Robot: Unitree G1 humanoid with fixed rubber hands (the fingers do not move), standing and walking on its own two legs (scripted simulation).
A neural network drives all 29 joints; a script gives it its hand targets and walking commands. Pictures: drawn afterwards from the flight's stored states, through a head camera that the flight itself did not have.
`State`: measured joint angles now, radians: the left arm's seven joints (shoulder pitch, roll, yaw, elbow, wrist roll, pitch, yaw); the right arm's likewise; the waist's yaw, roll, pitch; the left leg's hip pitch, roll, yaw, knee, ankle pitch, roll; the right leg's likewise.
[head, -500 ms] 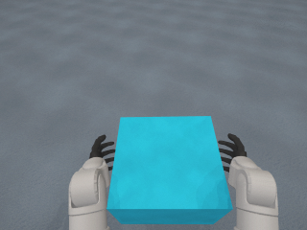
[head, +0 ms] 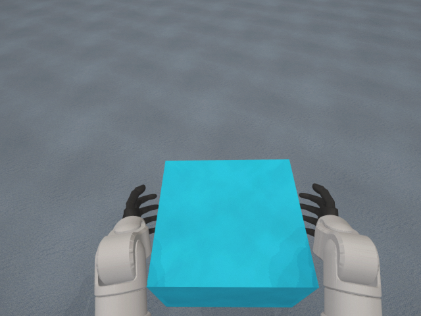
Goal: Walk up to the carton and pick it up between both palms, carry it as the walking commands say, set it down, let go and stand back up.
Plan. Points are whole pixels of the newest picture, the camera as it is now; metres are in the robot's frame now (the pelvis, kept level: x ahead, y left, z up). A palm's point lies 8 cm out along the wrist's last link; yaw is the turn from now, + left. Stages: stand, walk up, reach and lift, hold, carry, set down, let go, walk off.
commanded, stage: carry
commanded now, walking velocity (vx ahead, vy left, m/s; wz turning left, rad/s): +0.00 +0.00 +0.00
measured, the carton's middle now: (227, 233) +0.30 +0.00 +0.00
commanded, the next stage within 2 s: hold in 0.04 s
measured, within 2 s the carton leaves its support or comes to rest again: neither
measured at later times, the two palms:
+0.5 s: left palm (141, 221) +0.28 +0.15 +0.08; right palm (325, 208) +0.31 -0.19 +0.07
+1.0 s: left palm (143, 243) +0.30 +0.17 -0.03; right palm (300, 225) +0.33 -0.17 -0.02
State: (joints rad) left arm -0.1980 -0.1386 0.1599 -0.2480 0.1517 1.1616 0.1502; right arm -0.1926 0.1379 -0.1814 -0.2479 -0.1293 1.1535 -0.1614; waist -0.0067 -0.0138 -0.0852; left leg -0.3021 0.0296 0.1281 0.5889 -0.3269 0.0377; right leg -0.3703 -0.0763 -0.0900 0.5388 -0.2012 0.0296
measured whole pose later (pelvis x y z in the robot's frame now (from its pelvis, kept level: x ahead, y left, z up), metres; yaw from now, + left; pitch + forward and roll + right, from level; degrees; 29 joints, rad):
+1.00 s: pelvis +0.01 -0.04 +0.01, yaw +14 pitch +11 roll -1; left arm -0.36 -0.08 0.29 0.53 0.30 0.39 -0.07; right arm -0.28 0.16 -0.42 0.40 -0.28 0.42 0.01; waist -0.08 -0.01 -0.05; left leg -0.47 -0.04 -0.14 0.50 -0.22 -0.01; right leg -0.46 0.02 0.10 0.46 -0.19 0.04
